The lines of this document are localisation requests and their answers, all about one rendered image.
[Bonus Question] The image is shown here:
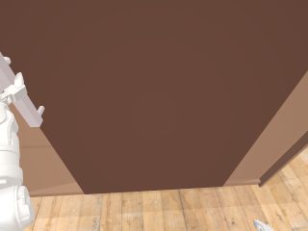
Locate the robot right hand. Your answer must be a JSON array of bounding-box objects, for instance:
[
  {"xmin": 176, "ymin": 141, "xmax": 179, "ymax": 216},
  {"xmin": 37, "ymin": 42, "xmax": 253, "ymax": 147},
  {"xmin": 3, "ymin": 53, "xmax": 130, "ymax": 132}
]
[{"xmin": 253, "ymin": 219, "xmax": 273, "ymax": 231}]

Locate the wardrobe door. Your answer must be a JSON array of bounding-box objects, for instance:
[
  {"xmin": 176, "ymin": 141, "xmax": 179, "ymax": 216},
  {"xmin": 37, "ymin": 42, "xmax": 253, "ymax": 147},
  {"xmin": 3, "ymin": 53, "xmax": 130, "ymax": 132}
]
[
  {"xmin": 227, "ymin": 70, "xmax": 308, "ymax": 181},
  {"xmin": 0, "ymin": 0, "xmax": 308, "ymax": 194}
]

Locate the handle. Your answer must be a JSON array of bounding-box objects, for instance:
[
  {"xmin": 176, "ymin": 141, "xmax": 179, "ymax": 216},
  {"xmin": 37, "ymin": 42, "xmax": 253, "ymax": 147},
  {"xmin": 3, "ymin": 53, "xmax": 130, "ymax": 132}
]
[{"xmin": 0, "ymin": 52, "xmax": 44, "ymax": 127}]

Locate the robot left forearm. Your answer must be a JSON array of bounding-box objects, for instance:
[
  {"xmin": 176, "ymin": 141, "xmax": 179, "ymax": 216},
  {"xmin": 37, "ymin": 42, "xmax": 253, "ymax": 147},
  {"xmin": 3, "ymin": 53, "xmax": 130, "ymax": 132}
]
[{"xmin": 0, "ymin": 102, "xmax": 23, "ymax": 190}]

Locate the left robot upper arm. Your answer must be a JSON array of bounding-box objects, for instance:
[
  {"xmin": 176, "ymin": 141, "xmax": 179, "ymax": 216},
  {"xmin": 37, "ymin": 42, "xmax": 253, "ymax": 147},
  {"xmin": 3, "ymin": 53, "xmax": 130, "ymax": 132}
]
[{"xmin": 0, "ymin": 185, "xmax": 35, "ymax": 231}]

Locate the robot left hand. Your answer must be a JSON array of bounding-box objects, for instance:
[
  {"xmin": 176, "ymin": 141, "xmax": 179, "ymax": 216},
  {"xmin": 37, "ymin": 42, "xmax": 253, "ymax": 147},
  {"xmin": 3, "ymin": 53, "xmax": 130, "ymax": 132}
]
[{"xmin": 0, "ymin": 57, "xmax": 28, "ymax": 106}]

